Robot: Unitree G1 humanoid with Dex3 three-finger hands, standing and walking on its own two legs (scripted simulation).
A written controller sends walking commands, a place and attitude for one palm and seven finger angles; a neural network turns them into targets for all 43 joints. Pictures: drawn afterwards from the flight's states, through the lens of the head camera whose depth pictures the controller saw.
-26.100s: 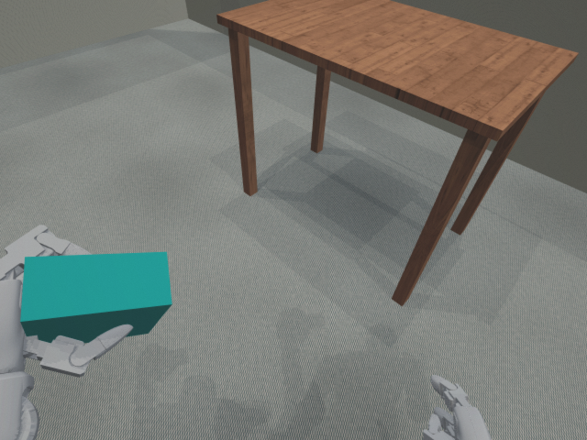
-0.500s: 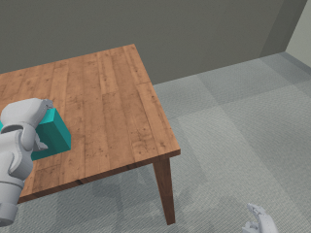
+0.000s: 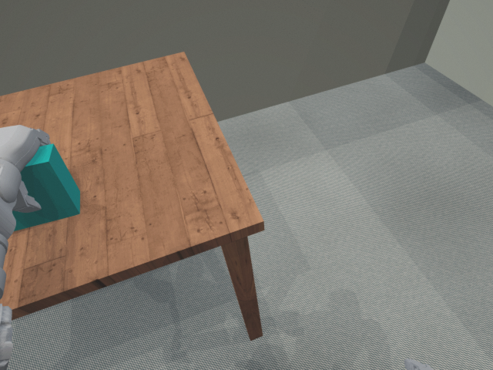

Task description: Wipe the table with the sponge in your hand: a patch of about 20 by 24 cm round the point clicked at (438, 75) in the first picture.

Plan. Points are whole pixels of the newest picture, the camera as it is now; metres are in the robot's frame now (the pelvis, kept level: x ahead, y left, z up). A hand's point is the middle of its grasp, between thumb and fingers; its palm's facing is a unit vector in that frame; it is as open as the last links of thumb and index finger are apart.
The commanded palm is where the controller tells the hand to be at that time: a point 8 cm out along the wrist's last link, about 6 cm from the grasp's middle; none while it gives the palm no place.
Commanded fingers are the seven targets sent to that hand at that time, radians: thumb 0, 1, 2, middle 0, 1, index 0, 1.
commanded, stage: wipe forward along the first lane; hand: left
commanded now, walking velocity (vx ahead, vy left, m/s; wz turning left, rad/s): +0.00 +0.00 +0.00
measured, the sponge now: (29, 198) +0.34 +0.39 +0.11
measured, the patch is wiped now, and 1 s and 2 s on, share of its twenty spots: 0.00 0.15 0.35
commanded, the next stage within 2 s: slide across to the middle lane in 0.28 s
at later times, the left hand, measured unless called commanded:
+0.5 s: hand (27, 155) +0.41 +0.40 +0.14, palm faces -0.14 +0.05 -0.99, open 9.7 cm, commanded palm +0.40 +0.39 +0.18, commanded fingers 0.00 0.10 1.30 -1.20 -1.60 -1.20 -1.60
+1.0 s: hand (64, 137) +0.45 +0.35 +0.15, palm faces +0.01 +0.01 -1.00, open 9.7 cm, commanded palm +0.42 +0.35 +0.20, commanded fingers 0.00 0.10 1.30 -1.20 -1.60 -1.20 -1.60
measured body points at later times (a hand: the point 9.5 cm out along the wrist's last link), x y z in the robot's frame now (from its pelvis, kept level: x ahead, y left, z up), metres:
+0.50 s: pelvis +0.02 +0.02 +0.00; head +0.06 -0.01 +0.45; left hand +0.41 +0.40 +0.20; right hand +0.09 -0.26 -0.14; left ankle +0.01 +0.14 -0.73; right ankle +0.03 -0.04 -0.73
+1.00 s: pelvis +0.05 +0.08 +0.01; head +0.08 +0.05 +0.46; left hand +0.44 +0.35 +0.20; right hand +0.22 -0.15 -0.11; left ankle +0.01 +0.14 -0.73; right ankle +0.03 -0.04 -0.73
